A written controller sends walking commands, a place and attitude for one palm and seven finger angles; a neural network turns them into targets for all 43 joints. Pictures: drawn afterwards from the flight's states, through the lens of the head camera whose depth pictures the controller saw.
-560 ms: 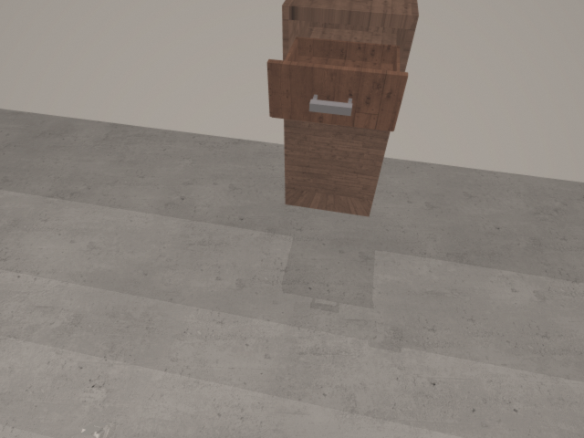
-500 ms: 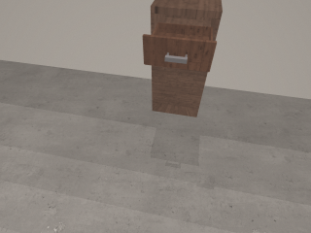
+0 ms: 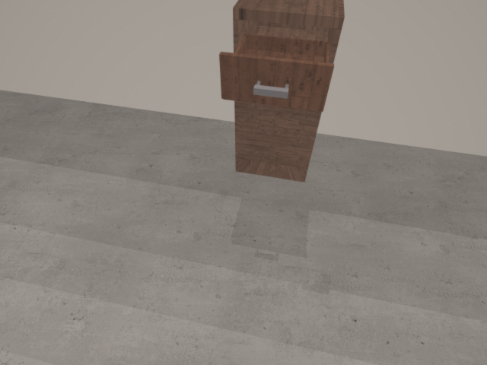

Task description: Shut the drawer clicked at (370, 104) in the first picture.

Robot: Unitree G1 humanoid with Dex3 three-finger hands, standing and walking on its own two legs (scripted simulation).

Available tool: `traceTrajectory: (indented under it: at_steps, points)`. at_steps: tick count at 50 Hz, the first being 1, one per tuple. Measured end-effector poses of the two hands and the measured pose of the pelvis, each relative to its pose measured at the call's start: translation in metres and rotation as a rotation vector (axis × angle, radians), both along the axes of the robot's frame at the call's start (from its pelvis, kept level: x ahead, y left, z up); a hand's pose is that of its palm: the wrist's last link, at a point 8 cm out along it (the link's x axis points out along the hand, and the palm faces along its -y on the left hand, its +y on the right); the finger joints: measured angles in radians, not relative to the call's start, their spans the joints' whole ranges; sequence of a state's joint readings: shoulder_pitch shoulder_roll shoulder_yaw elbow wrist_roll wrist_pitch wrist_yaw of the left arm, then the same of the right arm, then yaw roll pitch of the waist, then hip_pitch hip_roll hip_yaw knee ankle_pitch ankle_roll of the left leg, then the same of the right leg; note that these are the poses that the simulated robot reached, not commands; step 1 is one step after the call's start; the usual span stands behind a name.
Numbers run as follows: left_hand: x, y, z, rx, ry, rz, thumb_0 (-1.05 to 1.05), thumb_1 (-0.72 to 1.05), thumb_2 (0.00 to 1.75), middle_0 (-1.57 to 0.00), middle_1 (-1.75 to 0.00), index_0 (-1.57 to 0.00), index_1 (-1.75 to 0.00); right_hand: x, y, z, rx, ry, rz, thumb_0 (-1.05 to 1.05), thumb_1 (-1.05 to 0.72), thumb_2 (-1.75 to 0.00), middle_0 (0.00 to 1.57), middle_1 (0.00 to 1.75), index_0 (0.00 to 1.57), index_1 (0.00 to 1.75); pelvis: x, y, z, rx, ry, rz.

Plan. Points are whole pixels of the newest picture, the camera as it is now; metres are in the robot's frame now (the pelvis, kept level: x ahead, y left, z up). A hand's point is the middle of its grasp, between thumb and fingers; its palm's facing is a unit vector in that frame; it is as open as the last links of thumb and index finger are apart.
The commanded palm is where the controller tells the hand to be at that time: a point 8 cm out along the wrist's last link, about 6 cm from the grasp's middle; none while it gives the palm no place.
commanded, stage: stand and wait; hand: left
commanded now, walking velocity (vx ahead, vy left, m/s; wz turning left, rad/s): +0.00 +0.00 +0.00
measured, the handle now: (271, 88) +0.92 -0.04 -0.02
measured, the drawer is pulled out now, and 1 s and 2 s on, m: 0.29 0.29 0.29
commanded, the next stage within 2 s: look at it before walking up in 0.26 s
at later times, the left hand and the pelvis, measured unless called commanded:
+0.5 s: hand out of the picture +0.07 +0.24 -0.15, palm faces -0.02 -0.95 -0.33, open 7.4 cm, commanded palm none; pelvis -0.01 +0.00 +0.00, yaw +0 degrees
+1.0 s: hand out of the picture +0.05 +0.25 -0.15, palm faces -0.01 -0.95 -0.32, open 7.4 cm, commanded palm none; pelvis -0.01 +0.00 +0.00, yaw +0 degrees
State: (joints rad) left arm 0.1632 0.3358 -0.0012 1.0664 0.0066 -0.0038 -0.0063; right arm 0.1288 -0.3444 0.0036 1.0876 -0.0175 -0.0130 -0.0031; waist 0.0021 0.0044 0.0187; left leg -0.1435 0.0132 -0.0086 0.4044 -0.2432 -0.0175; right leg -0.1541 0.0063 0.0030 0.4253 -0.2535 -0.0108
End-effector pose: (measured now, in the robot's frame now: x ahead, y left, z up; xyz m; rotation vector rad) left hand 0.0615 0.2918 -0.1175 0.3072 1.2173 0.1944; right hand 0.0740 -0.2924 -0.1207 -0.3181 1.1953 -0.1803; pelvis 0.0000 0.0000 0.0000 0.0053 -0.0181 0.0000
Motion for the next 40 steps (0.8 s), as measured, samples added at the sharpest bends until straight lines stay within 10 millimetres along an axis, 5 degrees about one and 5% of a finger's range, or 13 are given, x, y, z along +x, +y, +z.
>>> traceTrajectory:
  at_steps: [10, 40]
  points:
    - [-0.004, 0.0, 0.002, 0.006, -0.004, 0.001, 0.01, 0.9, 0.9, -0.2, -0.3, -0.2, -0.3, -0.018, -0.003, -0.002, 0.004, 0.027, -0.016, 0.01, -0.9, -0.9, 0.2, 0.3, 0.2, 0.3, -0.006, -0.003, 0.001, -0.001, -0.008, 0.0]
    - [-0.015, -0.002, -0.001, -0.012, 0.008, 0.004, 0.01, 0.9, 0.9, -0.2, -0.3, -0.2, -0.3, -0.024, 0.004, 0.001, 0.007, 0.027, -0.012, 0.01, -0.9, -0.9, 0.2, 0.3, 0.2, 0.3, -0.012, 0.001, 0.003, -0.002, -0.005, -0.001]
